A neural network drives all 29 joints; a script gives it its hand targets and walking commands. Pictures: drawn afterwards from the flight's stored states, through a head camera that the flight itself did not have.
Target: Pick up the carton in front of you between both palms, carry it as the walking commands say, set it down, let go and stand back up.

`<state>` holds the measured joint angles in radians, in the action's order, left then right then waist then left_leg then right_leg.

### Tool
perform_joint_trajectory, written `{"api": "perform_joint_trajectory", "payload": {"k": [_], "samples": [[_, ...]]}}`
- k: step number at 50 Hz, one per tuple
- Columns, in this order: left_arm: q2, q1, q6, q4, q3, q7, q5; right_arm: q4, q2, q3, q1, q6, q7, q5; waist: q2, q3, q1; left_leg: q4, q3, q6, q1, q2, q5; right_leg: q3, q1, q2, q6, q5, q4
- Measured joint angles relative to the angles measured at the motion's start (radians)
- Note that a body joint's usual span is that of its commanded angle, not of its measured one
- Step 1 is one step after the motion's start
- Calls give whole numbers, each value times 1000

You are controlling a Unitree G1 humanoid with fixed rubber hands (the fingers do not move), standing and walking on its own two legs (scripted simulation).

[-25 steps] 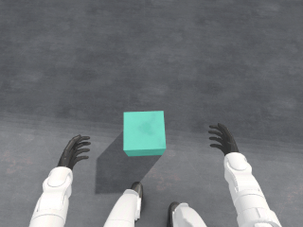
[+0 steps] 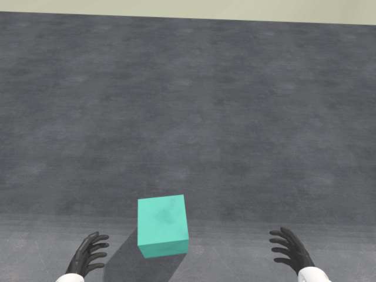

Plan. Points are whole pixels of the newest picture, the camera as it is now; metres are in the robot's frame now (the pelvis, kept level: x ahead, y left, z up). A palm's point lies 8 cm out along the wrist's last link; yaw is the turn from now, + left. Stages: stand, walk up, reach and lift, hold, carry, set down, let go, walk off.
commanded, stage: let go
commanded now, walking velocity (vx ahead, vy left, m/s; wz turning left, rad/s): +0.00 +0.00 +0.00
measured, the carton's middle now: (163, 227) +0.43 +0.10 -0.65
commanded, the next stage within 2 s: stand in 0.30 s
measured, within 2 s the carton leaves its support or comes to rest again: neither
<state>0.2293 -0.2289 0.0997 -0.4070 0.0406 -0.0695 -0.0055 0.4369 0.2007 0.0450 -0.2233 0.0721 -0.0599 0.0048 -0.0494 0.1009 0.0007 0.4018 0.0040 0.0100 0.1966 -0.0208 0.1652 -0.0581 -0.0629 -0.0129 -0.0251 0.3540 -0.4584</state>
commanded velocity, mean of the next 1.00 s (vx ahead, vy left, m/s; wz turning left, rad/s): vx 0.00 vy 0.00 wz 0.00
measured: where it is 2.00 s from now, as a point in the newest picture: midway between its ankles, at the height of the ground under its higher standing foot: outside the picture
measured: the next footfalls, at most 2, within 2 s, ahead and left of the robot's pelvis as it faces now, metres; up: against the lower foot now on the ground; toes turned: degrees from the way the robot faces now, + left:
none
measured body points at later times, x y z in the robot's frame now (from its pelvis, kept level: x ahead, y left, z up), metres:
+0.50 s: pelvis +0.02 +0.01 -0.01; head +0.02 +0.03 +0.44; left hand +0.16 +0.29 -0.10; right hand +0.16 -0.27 -0.09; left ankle +0.03 +0.13 -0.74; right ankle -0.06 -0.10 -0.74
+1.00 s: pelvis +0.03 +0.03 +0.00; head +0.03 +0.04 +0.45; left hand +0.16 +0.32 -0.11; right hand +0.14 -0.27 -0.10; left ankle +0.03 +0.13 -0.74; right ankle -0.06 -0.10 -0.74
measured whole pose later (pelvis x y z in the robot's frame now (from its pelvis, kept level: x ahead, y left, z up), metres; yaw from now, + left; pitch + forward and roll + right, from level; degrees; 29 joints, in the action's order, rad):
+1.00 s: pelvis +0.03 +0.03 +0.00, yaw -2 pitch +0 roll +0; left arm 0.36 -0.21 0.01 -0.76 0.03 0.03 -0.03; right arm 0.87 0.33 0.03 -0.14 -0.01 0.02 0.03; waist -0.05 0.01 -0.01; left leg 0.50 0.04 -0.03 0.24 -0.02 0.26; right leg -0.09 -0.06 -0.01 0.01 0.37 -0.44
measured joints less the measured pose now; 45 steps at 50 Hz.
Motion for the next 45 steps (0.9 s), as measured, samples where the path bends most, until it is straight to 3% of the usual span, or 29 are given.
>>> {"api": "perform_joint_trajectory", "payload": {"k": [7, 15, 19, 25, 45], "samples": [[-3, 4, 24, -3, 2, 1, -6, -14, 1, -9, 8, 30, -1, -2, 2, 8, 1, 7, 3, 0, -26, 0, 14, -3, 30, 1, 0, 8, 2], [15, 6, 98, 10, -3, 47, -7, 20, 0, -20, 0, 14, 38, -11, 16, -28, 10, 60, -5, -7, 17, -5, 39, 6, 0, 4, 8, 26, -31], [48, 5, 26, -72, -4, 74, -28, 138, 31, -25, 20, -16, 58, 36, 16, -82, 13, 115, -5, -6, 76, 9, 67, 5, -42, -11, 10, 34, -47], [100, -15, -46, -164, 14, 71, -36, 259, 95, 0, 26, -55, 60, 42, -5, -106, 5, 156, 4, -13, 106, 15, 102, -5, -61, -16, 12, 48, -59], [128, 16, -88, -325, -12, 95, -30, 404, 118, -12, 79, -79, 78, 29, -5, -98, -9, 110, 32, -34, 54, 3, 102, -32, -7, 4, 33, 28, 10]]}}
